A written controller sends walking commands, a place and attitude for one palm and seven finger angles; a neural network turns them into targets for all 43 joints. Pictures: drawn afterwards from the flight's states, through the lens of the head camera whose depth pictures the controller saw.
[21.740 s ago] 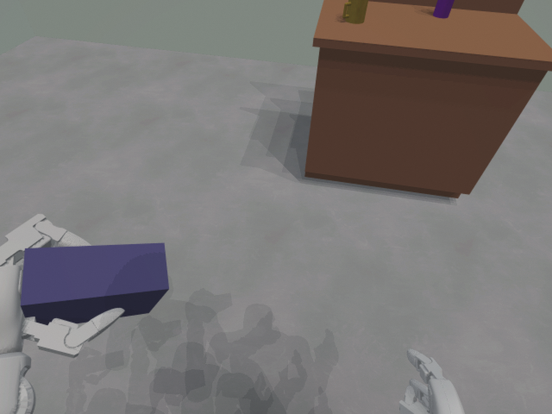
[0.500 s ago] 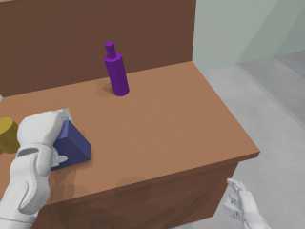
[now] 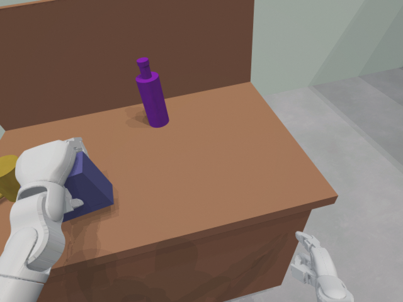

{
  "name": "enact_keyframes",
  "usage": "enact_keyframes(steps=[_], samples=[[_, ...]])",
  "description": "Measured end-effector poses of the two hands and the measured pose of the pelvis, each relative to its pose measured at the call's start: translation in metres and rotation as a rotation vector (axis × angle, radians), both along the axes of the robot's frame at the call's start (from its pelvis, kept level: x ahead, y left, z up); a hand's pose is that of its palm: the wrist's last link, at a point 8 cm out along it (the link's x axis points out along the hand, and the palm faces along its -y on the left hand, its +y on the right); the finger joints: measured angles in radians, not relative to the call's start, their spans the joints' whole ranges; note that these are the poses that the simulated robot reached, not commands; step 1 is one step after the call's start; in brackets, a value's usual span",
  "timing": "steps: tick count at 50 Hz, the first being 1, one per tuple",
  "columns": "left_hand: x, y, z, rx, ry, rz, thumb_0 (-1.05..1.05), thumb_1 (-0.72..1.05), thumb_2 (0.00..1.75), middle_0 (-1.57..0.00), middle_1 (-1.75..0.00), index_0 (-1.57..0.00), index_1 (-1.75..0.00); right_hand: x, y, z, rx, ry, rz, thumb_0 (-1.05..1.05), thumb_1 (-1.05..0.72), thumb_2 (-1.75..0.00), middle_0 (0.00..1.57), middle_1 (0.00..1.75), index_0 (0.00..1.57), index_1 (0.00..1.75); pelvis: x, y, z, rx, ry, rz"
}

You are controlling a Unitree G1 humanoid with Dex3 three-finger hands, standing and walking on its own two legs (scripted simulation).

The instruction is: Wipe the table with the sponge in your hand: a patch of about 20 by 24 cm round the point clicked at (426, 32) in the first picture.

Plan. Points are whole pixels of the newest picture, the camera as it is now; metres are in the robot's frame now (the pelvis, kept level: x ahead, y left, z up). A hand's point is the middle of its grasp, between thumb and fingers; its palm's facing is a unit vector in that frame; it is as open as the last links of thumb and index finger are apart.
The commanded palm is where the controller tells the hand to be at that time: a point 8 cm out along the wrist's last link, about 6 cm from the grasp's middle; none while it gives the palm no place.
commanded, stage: move the sponge above the wiping area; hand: left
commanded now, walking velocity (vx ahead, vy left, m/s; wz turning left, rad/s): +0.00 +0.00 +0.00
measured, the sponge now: (77, 193) +0.26 +0.31 +0.10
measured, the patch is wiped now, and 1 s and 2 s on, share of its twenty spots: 0.00 0.00 0.00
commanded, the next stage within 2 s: none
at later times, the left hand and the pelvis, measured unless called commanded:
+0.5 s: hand (58, 178) +0.26 +0.32 +0.15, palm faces +0.11 -0.05 -0.99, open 9.7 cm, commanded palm +0.22 +0.29 +0.20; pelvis +0.00 +0.01 +0.00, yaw +1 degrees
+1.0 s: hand (67, 186) +0.26 +0.31 +0.13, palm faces +0.06 -0.11 -0.99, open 9.7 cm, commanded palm +0.22 +0.28 +0.20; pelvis +0.00 +0.01 +0.00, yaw +1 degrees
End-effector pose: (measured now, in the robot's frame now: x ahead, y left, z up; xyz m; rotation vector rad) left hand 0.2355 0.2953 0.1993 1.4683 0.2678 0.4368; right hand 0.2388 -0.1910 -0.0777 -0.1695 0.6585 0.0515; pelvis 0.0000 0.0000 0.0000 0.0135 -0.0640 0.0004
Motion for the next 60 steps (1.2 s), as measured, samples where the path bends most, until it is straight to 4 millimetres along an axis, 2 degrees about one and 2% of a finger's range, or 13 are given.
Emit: enact_keyframes(steps=[4,11,15,23,27,32,36,43,47,50,54,57,60], samples=[[-0.010,0.005,-0.012,-0.034,0.084,0.036,0.01,-0.45,1.04,-0.78,-1.35,-0.77,-1.37,0.002,-0.006,0.001,-0.007,-0.009,-0.003,0.01,-0.91,-0.90,0.20,0.30,0.21,0.30,-0.001,0.000,-0.001,0.000,0.005,0.006],[-0.023,-0.015,-0.040,-0.048,0.174,-0.125,0.01,-0.45,1.04,-0.79,-1.35,-0.77,-1.37,0.001,-0.011,0.003,-0.070,-0.031,-0.002,0.01,-0.91,-0.90,0.20,0.30,0.20,0.30,-0.001,0.001,-0.002,-0.005,-0.008,0.018],[-0.017,-0.015,-0.031,-0.001,0.097,-0.170,0.01,-0.46,1.04,-0.79,-1.35,-0.77,-1.36,-0.002,-0.008,0.003,-0.080,-0.022,-0.003,0.01,-0.91,-0.90,0.20,0.30,0.20,0.30,-0.001,0.000,-0.001,-0.009,-0.018,0.016],[0.000,0.018,0.002,0.006,-0.017,-0.002,0.01,-0.45,1.04,-0.79,-1.35,-0.77,-1.37,-0.006,-0.001,-0.001,-0.029,0.005,-0.015,0.01,-0.91,-0.90,0.20,0.30,0.20,0.30,-0.002,0.003,0.000,-0.007,-0.006,0.011],[0.000,0.013,-0.009,-0.034,0.063,0.012,0.01,-0.45,1.04,-0.78,-1.35,-0.76,-1.37,-0.003,0.001,-0.003,-0.010,0.000,-0.017,0.02,-0.91,-0.90,0.20,0.30,0.20,0.30,-0.001,0.008,0.000,-0.005,0.008,0.014],[-0.005,-0.014,-0.035,-0.071,0.162,-0.118,0.01,-0.45,1.04,-0.78,-1.35,-0.76,-1.37,-0.001,0.003,-0.002,-0.026,-0.007,-0.009,0.01,-0.91,-0.90,0.20,0.30,0.20,0.30,0.002,0.012,-0.001,-0.003,0.010,0.017],[-0.007,-0.024,-0.035,-0.032,0.114,-0.204,0.01,-0.45,1.04,-0.79,-1.35,-0.77,-1.37,-0.002,0.005,0.000,-0.055,0.000,0.007,0.01,-0.91,-0.90,0.20,0.30,0.20,0.30,0.004,0.010,0.000,-0.005,0.000,0.012],[-0.002,0.010,-0.001,0.016,-0.046,-0.037,0.01,-0.46,1.04,-0.79,-1.35,-0.77,-1.36,-0.001,0.007,-0.001,-0.034,0.021,0.011,0.01,-0.91,-0.90,0.20,0.30,0.20,0.30,0.004,0.007,0.001,-0.008,-0.005,0.009],[-0.001,0.020,0.001,-0.031,-0.016,0.052,0.01,-0.45,1.04,-0.79,-1.35,-0.77,-1.37,-0.001,0.005,-0.002,-0.018,0.020,0.006,0.01,-0.91,-0.90,0.20,0.30,0.22,0.32,0.002,0.008,0.001,-0.007,0.003,0.014],[-0.002,0.007,-0.014,-0.072,0.065,0.016,0.01,-0.45,1.04,-0.78,-1.36,-0.76,-1.37,-0.001,0.004,-0.003,-0.013,0.013,0.003,0.01,-0.91,-0.90,0.20,0.30,0.23,0.32,0.001,0.010,0.000,-0.006,0.009,0.018],[-0.003,-0.025,-0.037,-0.080,0.158,-0.125,0.01,-0.45,1.04,-0.78,-1.36,-0.76,-1.37,-0.001,0.004,-0.003,-0.023,0.004,0.008,0.01,-0.91,-0.90,0.20,0.30,0.23,0.32,0.001,0.011,0.000,-0.003,0.008,0.017],[-0.005,-0.042,-0.035,-0.036,0.127,-0.224,0.01,-0.45,1.04,-0.79,-1.35,-0.77,-1.37,-0.002,0.006,-0.002,-0.033,-0.004,0.014,0.01,-0.91,-0.90,0.20,0.30,0.22,0.31,0.003,0.009,-0.001,-0.002,0.002,0.011],[-0.006,-0.039,-0.020,0.012,0.038,-0.224,0.01,-0.46,1.04,-0.79,-1.35,-0.77,-1.36,-0.003,0.007,-0.001,-0.026,0.003,0.017,0.01,-0.91,-0.90,0.20,0.30,0.21,0.31,0.004,0.005,0.000,-0.004,-0.007,0.001]])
